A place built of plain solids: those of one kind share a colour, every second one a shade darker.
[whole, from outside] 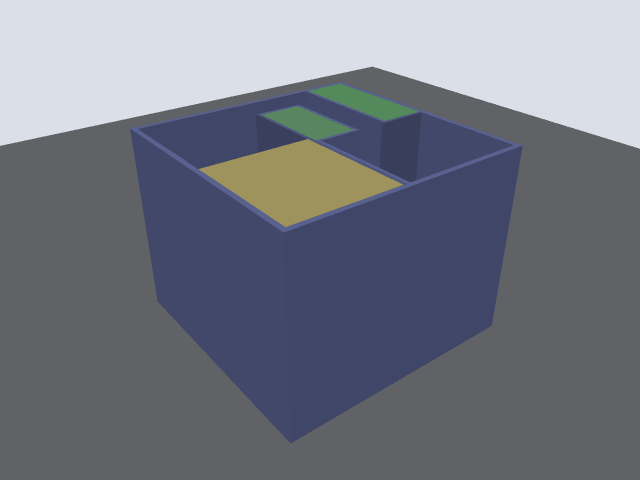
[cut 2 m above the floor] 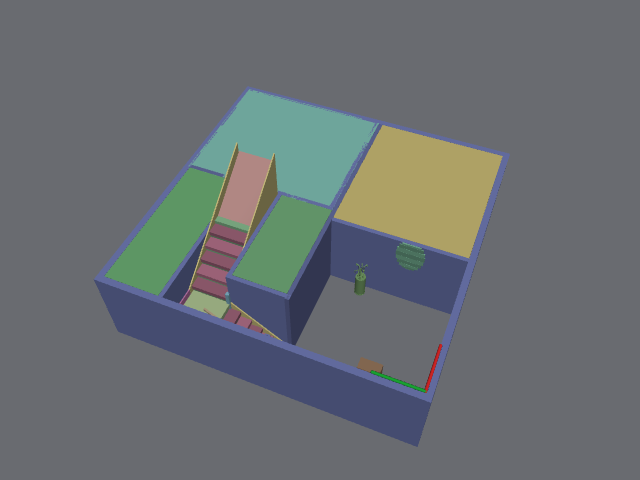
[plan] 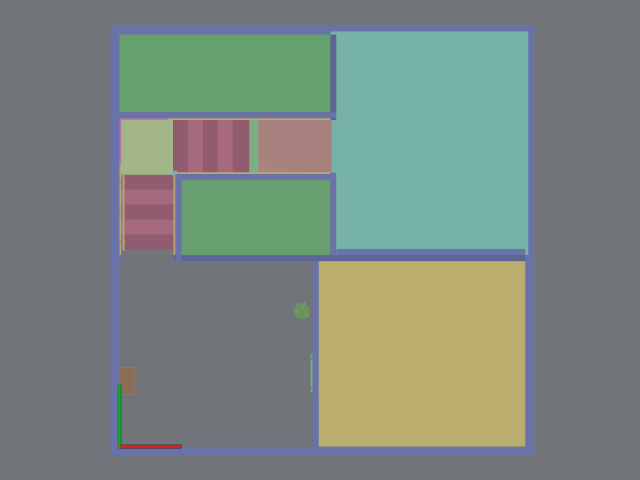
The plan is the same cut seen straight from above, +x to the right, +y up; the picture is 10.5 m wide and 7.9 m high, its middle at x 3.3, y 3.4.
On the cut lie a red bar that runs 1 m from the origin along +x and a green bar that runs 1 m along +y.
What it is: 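A lodging house's back stair, a dwelling of no particular year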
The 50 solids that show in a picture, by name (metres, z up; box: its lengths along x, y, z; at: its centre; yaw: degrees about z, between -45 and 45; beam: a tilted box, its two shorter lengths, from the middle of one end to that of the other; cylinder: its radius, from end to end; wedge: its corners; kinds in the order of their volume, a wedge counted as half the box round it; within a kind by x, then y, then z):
{
 "beside_lower_1": {"box": [3.4, 3.05, 5.55], "at": [4.98, 1.53, 2.73]},
 "upper_1": {"box": [3.26, 3.68, 3.14], "at": [5.1, 4.99, 1.52]},
 "wall_1": {"box": [0.15, 7.08, 5.55], "at": [-0.07, 3.39, 2.73]},
 "wall_2": {"box": [0.03, 0.1, 5.55], "at": [0.01, 3.1, 2.73]},
 "wall_3": {"box": [0.1, 1.43, 5.55], "at": [0.97, 3.77, 2.73]},
 "wall_4": {"box": [3.57, 0.1, 5.55], "at": [1.79, 5.45, 2.73]},
 "wall_5": {"box": [2.65, 0.1, 5.55], "at": [2.24, 4.44, 2.73]},
 "wall_6": {"box": [0.1, 3.05, 2.8], "at": [3.23, 1.53, 1.35]},
 "wall_7": {"box": [6.98, 0.15, 5.55], "at": [3.34, -0.07, 2.73]},
 "wall_8": {"box": [6.98, 0.15, 5.55], "at": [3.34, 6.86, 2.73]},
 "wall_9": {"box": [0.1, 1.36, 5.55], "at": [3.52, 3.83, 2.73]},
 "wall_10": {"box": [0.1, 1.41, 5.55], "at": [3.52, 6.08, 2.73]},
 "wall_11": {"box": [5.79, 0.1, 5.55], "at": [3.79, 3.1, 2.73]},
 "wall_12": {"box": [3.11, 0.1, 5.55], "at": [5.13, 3.2, 2.73]},
 "wall_13": {"box": [0.15, 7.08, 5.55], "at": [6.75, 3.39, 2.73]},
 "behind_box_1": {"box": [3.47, 1.28, 5.55], "at": [1.74, 6.14, 2.73]},
 "beside_box_1": {"box": [2.45, 1.23, 5.55], "at": [2.24, 3.77, 2.73]},
 "carriage_1": {"wedge": [[0.87, 4.51, -0.05], [0.87, 4.51, 1.05], [0.87, 5.38, -0.05], [0.87, 5.38, 1.05], [3.49, 4.51, -0.05], [3.49, 4.51, 2.98], [3.49, 5.38, -0.05], [3.49, 5.38, 2.98]]},
 "string_1": {"wedge": [[0.0, 3.16, -0.05], [0.0, 3.16, 0.16], [0.0, 4.63, -0.05], [0.0, 4.63, 1.25], [0.03, 3.16, -0.05], [0.03, 3.16, 0.16], [0.03, 4.63, -0.05], [0.03, 4.63, 1.25]]},
 "string_2": {"wedge": [[0.79, 5.37, -0.05], [0.79, 5.37, 1.25], [0.79, 5.4, -0.05], [0.79, 5.4, 1.25], [3.47, 5.37, -0.05], [3.47, 5.37, 3.23], [3.47, 5.4, -0.05], [3.47, 5.4, 3.23]]},
 "string_3": {"wedge": [[0.89, 3.16, -0.05], [0.89, 3.16, 0.16], [0.89, 4.47, -0.05], [0.89, 4.47, 1.13], [0.92, 3.16, -0.05], [0.92, 3.16, 0.16], [0.92, 4.47, -0.05], [0.92, 4.47, 1.13]]},
 "string_4": {"wedge": [[0.94, 4.49, -0.05], [0.94, 4.49, 1.36], [0.94, 4.51, -0.05], [0.94, 4.51, 1.36], [3.47, 4.49, -0.05], [3.47, 4.49, 3.23], [3.47, 4.51, -0.05], [3.47, 4.51, 3.23]]},
 "tread_1": {"wedge": [[0.02, 3.25, 0.08], [0.02, 3.25, 0.18], [0.02, 3.55, 0.08], [0.02, 3.55, 0.18], [0.9, 3.25, 0.08], [0.9, 3.25, 0.18], [0.9, 3.55, 0.08], [0.9, 3.55, 0.18]]},
 "tread_2": {"wedge": [[0.02, 3.49, 0.26], [0.02, 3.49, 0.36], [0.02, 3.79, 0.26], [0.02, 3.79, 0.36], [0.9, 3.49, 0.26], [0.9, 3.49, 0.36], [0.9, 3.79, 0.26], [0.9, 3.79, 0.36]]},
 "tread_3": {"wedge": [[0.02, 3.74, 0.44], [0.02, 3.74, 0.54], [0.02, 4.04, 0.45], [0.02, 4.04, 0.55], [0.9, 3.74, 0.44], [0.9, 3.74, 0.54], [0.9, 4.04, 0.45], [0.9, 4.04, 0.55]]},
 "tread_4": {"wedge": [[0.02, 3.98, 0.62], [0.02, 3.98, 0.72], [0.02, 4.28, 0.63], [0.02, 4.28, 0.73], [0.9, 3.98, 0.62], [0.9, 3.98, 0.72], [0.9, 4.28, 0.63], [0.9, 4.28, 0.73]]},
 "tread_5": {"wedge": [[0.02, 4.23, 0.81], [0.02, 4.23, 0.91], [0.02, 4.53, 0.81], [0.02, 4.53, 0.91], [0.9, 4.23, 0.81], [0.9, 4.23, 0.91], [0.9, 4.53, 0.81], [0.9, 4.53, 0.91]]},
 "tread_6": {"wedge": [[0.88, 4.5, 1.17], [0.88, 4.5, 1.27], [0.88, 5.39, 1.17], [0.88, 5.39, 1.27], [1.18, 4.5, 1.17], [1.18, 4.5, 1.27], [1.18, 5.39, 1.17], [1.18, 5.39, 1.27]]},
 "tread_7": {"wedge": [[1.13, 4.5, 1.35], [1.13, 4.5, 1.45], [1.13, 5.39, 1.35], [1.13, 5.39, 1.45], [1.43, 4.5, 1.36], [1.43, 4.5, 1.46], [1.43, 5.39, 1.36], [1.43, 5.39, 1.46]]},
 "tread_8": {"wedge": [[1.37, 4.5, 1.53], [1.37, 4.5, 1.63], [1.37, 5.39, 1.53], [1.37, 5.39, 1.63], [1.67, 4.5, 1.54], [1.67, 4.5, 1.64], [1.67, 5.39, 1.54], [1.67, 5.39, 1.64]]},
 "tread_9": {"wedge": [[1.62, 4.5, 1.72], [1.62, 4.5, 1.82], [1.62, 5.39, 1.72], [1.62, 5.39, 1.82], [1.92, 4.5, 1.72], [1.92, 4.5, 1.82], [1.92, 5.39, 1.72], [1.92, 5.39, 1.82]]},
 "tread_10": {"wedge": [[1.87, 4.5, 1.9], [1.87, 4.5, 2.0], [1.87, 5.39, 1.9], [1.87, 5.39, 2.0], [2.16, 4.5, 1.9], [2.16, 4.5, 2.0], [2.16, 5.39, 1.9], [2.16, 5.39, 2.0]]},
 "longcase_clock_1": {"box": [0.24, 0.43, 0.52], "at": [0.12, 1.08, 1.75]},
 "longcase_clock_2": {"box": [0.25, 0.45, 0.14], "at": [0.13, 1.08, 0.02]},
 "string_turn_1": {"box": [0.03, 0.77, 1.3], "at": [0.01, 5.02, 0.6]},
 "string_turn_2": {"box": [0.76, 0.03, 1.3], "at": [0.41, 5.39, 0.6]},
 "riser_1": {"wedge": [[1.64, 4.5, 1.61], [1.64, 4.5, 1.73], [1.64, 5.39, 1.61], [1.64, 5.39, 1.73], [1.92, 4.5, 1.7], [1.92, 4.5, 1.73], [1.92, 5.39, 1.7], [1.92, 5.39, 1.73]]},
 "riser_2": {"wedge": [[1.89, 4.5, 1.79], [1.89, 4.5, 1.91], [1.89, 5.39, 1.79], [1.89, 5.39, 1.91], [2.16, 4.5, 1.88], [2.16, 4.5, 1.91], [2.16, 5.39, 1.88], [2.16, 5.39, 1.91]]},
 "riser_3": {"wedge": [[2.13, 4.5, 1.97], [2.13, 4.5, 2.09], [2.13, 5.39, 1.97], [2.13, 5.39, 2.09], [2.41, 4.5, 2.06], [2.41, 4.5, 2.09], [2.41, 5.39, 2.06], [2.41, 5.39, 2.09]]},
 "landing_1": {"wedge": [[0.02, 4.48, 0.99], [0.02, 4.48, 1.09], [0.02, 5.39, 0.99], [0.02, 5.39, 1.09], [0.93, 4.48, 0.99], [0.93, 4.48, 1.09], [0.93, 5.39, 0.99], [0.93, 5.39, 1.09]]},
 "rail_1": {"wedge": [[0.04, 3.23, 1.04], [0.04, 3.23, 1.1], [0.04, 4.5, 1.98], [0.04, 4.5, 2.04], [0.09, 3.23, 1.04], [0.09, 3.23, 1.1], [0.09, 4.5, 1.98], [0.09, 4.5, 2.04]]},
 "stick_bin_1": {"cylinder": 0.12, "from": [3.0, 2.23, 0.02], "to": [3.0, 2.23, 0.58]},
 "wall_mirror_1": {"box": [0.034, 0.43, 0.09], "at": [3.16, 1.21, 1.3]},
 "wall_mirror_2": {"box": [0.034, 0.55, 0.11], "at": [3.16, 1.21, 1.4]},
 "wall_mirror_3": {"box": [0.034, 0.62, 0.13], "at": [3.16, 1.21, 1.52]},
 "wall_mirror_4": {"box": [0.034, 0.65, 0.13], "at": [3.16, 1.21, 1.65]},
 "wall_mirror_5": {"box": [0.034, 0.62, 0.13], "at": [3.16, 1.21, 1.77]},
 "wall_mirror_6": {"box": [0.034, 0.55, 0.11], "at": [3.16, 1.21, 1.89]},
 "wall_mirror_7": {"box": [0.034, 0.43, 0.09], "at": [3.16, 1.21, 1.99]},
 "newel_turn_1": {"box": [0.09, 0.09, 1.48], "at": [0.9, 4.5, 0.69]}
}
